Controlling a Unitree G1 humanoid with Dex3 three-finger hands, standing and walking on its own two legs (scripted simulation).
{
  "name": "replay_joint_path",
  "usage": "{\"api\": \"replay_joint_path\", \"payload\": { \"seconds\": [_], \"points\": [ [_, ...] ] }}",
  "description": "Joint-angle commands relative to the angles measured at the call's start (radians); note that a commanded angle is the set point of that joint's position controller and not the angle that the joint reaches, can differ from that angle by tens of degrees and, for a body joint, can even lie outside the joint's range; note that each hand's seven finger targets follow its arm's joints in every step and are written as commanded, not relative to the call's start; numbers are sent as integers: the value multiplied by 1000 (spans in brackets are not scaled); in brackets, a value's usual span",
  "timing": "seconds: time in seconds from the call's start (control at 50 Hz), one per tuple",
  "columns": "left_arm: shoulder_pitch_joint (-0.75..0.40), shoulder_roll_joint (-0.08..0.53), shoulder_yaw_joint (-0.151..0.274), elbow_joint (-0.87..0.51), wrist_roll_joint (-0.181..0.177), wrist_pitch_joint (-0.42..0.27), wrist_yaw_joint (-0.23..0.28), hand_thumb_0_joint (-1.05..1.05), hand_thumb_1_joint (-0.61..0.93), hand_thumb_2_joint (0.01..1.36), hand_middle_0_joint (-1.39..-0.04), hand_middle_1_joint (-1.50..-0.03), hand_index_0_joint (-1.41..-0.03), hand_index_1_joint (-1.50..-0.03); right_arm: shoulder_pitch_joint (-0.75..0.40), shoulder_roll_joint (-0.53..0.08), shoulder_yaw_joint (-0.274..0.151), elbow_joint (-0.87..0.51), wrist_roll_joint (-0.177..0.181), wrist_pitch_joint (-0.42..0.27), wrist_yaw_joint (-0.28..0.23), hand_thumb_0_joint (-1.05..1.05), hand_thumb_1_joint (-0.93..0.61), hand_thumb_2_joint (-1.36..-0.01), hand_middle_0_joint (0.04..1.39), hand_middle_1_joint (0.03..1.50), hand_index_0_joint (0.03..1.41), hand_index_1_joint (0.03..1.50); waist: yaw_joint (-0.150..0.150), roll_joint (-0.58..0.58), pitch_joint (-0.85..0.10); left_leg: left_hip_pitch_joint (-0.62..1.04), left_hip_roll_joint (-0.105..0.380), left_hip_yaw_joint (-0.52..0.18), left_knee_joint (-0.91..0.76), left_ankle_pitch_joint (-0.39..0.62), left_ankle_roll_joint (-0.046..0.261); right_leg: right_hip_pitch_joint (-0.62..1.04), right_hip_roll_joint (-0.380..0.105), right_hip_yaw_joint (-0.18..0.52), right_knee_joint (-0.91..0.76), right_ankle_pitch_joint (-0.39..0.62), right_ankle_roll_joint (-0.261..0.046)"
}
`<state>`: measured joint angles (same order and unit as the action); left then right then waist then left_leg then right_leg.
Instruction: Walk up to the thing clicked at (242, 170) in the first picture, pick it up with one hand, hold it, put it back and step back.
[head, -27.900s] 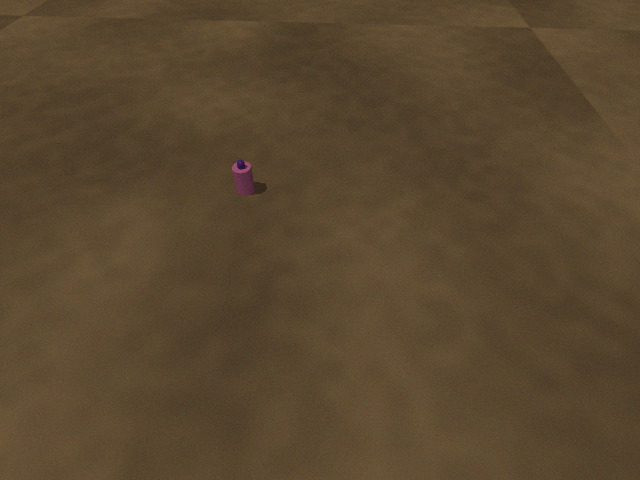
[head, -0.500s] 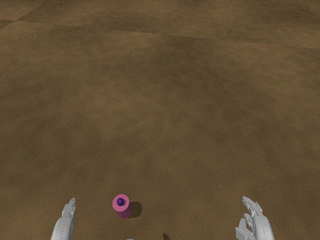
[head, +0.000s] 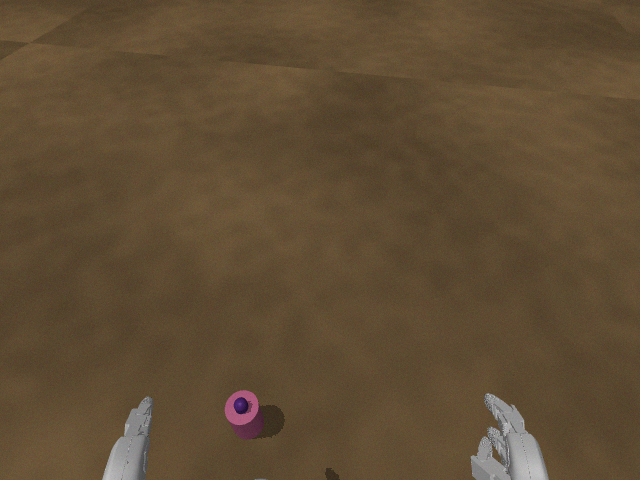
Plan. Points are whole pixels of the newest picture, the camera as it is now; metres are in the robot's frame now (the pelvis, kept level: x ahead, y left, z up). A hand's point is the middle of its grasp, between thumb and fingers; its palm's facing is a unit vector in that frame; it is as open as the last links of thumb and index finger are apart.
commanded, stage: stand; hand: left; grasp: from the side
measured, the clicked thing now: (244, 413) +0.41 +0.21 -0.63
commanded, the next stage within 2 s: none
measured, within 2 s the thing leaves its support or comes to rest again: neither
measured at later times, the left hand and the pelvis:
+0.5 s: hand out of the picture +0.16 +0.20 -0.09, palm faces -0.04 -0.94 -0.34, open 8.7 cm; pelvis +0.00 +0.00 +0.01, yaw +0 degrees
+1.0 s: hand out of the picture +0.05 +0.25 -0.11, palm faces -0.02 -0.94 -0.33, open 7.4 cm; pelvis -0.01 +0.01 +0.05, yaw +0 degrees
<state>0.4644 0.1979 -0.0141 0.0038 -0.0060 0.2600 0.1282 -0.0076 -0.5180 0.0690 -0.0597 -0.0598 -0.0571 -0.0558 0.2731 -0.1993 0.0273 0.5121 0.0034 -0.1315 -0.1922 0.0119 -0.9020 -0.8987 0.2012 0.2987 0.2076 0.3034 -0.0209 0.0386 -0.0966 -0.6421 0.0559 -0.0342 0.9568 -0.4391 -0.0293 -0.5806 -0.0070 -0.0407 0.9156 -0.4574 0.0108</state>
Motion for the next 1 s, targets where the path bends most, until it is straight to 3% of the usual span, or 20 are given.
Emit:
{"api": "replay_joint_path", "payload": {
  "seconds": [0.0, 0.04, 0.06, 0.08, 0.12, 0.18, 0.2, 0.32, 0.34, 0.36, 0.4, 0.48, 0.6, 0.84, 0.98],
  "points": [
    [-60, 110, 57, -208, 3, -51, 17, 0, -514, 78, -53, -62, -53, -62, -73, -118, -43, -158, 1, -53, -8, 0, -898, -901, 200, 301, 200, 301, -3, 3, -90, 110, -38, 31, -171, 106, 29, 13, 30, -25, -163, 108, -15],
    [-47, 120, 64, -213, 2, -52, 18, 0, -354, 238, -200, -222, -200, -222, -66, -116, -43, -157, 1, -53, -11, 0, -900, -900, 200, 300, 200, 300, 0, -10, -92, 105, -43, 39, -158, 117, 32, 19, 24, -19, -176, 123, -10],
    [-36, 115, 65, -216, 2, -52, 19, 0, -274, 318, -200, -300, -200, -301, -66, -114, -44, -155, 0, -55, -13, 0, -900, -900, 200, 300, 200, 300, -2, -28, -103, 113, -41, 38, -151, 135, 35, 26, 24, -18, -177, 141, -9],
    [0, 81, 41, -153, 1, -43, 15, 0, -194, 398, -200, -300, -200, -301, -65, -110, -39, -156, 0, -56, -11, 0, -900, -900, 200, 300, 200, 300, -4, -30, -77, 103, -43, 42, -150, 135, 35, 22, 23, -17, -173, 145, -7],
    [-16, 94, 52, -190, 3, -48, 16, 0, -34, 558, -200, -300, -200, -301, -65, -114, -45, -155, -1, -54, -12, 0, -900, -900, 200, 300, 200, 300, -4, -22, -118, 115, -43, 44, -139, 167, 34, 35, 23, -15, -167, 181, -7],
    [-10, 88, 51, -161, 5, -46, 15, 0, 206, 798, -200, -300, -200, -301, -68, -116, -46, -151, -3, -52, -8, 0, -900, -900, 200, 300, 200, 300, 0, -18, -105, 109, -40, 37, -149, 164, 31, 35, 28, -24, -158, 171, -10],
    [-33, 113, 69, -198, 4, -49, 18, 0, 286, 878, -200, -300, -200, -301, -68, -118, -48, -152, -1, -51, -7, 0, -900, -900, 200, 300, 200, 300, 9, 7, -110, 114, -40, 37, -151, 171, 29, 33, 26, -22, -159, 173, -14],
    [-37, 107, 62, -195, 3, -47, 18, 0, 766, 900, -200, -300, -200, -301, -68, -116, -45, -149, 0, -52, -12, 0, -900, -900, 200, 300, 200, 300, 0, -13, -98, 120, -39, 41, -148, 174, 32, 29, 24, -18, -165, 181, -10],
    [-203, 234, 103, 156, 99, -163, -29, 0, 846, 900, -200, -300, -200, -301, -119, -270, -90, 67, -106, 17, 48, 0, -900, -900, 200, 300, 200, 300, 32, -81, 42, 153, -5, -19, -192, 298, 62, 141, -56, 69, -191, 222, -66],
    [-153, 248, 111, 263, 108, -207, -57, 0, 900, 900, -200, -300, -200, -301, -110, -266, -102, 109, -122, 47, 88, 0, -900, -900, 200, 300, 200, 300, 39, -121, -21, 198, -8, 10, -169, 286, 85, 168, -79, 109, -209, 269, -85],
    [-190, 265, 103, 323, 100, -252, -81, 0, 900, 900, -200, -300, -200, -301, -119, -250, -100, 125, -102, 67, 121, 0, -900, -900, 200, 300, 200, 300, 24, -88, 3, 211, -12, -12, -214, 253, 99, 145, -80, 135, -223, 243, -96],
    [-224, 266, 96, 467, 57, -283, -104, 0, 900, 900, -200, -300, -200, -301, -120, -250, -107, 176, -53, 70, 170, 0, -900, -900, 200, 300, 200, 300, 37, -63, -15, 275, -12, -16, -269, 203, 89, 194, -83, 123, -256, 210, -75],
    [-268, 283, 89, 650, 52, -304, -94, 0, 900, 900, -200, -300, -200, -301, -133, -255, -111, 269, -53, 82, 177, 0, -900, -900, 200, 300, 200, 300, 35, -44, -11, 333, 7, -36, -336, 306, 87, 284, -89, 102, -302, 323, -57],
    [-287, 307, 68, 903, 31, -292, -93, 0, 900, 900, -200, -300, -200, -301, -134, -303, -94, 436, -37, 99, 173, 0, -900, -900, 200, 300, 200, 300, 35, -3, 84, 412, 43, -74, -541, 298, 66, 392, -99, 100, -477, 287, -39],
    [-318, 318, 59, 999, 32, -287, -99, 0, 900, 900, -200, -300, -200, -301, -151, -313, -90, 500, -30, 110, 174, 0, -900, -900, 200, 300, 200, 300, 28, -10, 144, 411, 48, -83, -646, 145, 52, 407, -97, 89, -563, 199, -27]
  ]
}}
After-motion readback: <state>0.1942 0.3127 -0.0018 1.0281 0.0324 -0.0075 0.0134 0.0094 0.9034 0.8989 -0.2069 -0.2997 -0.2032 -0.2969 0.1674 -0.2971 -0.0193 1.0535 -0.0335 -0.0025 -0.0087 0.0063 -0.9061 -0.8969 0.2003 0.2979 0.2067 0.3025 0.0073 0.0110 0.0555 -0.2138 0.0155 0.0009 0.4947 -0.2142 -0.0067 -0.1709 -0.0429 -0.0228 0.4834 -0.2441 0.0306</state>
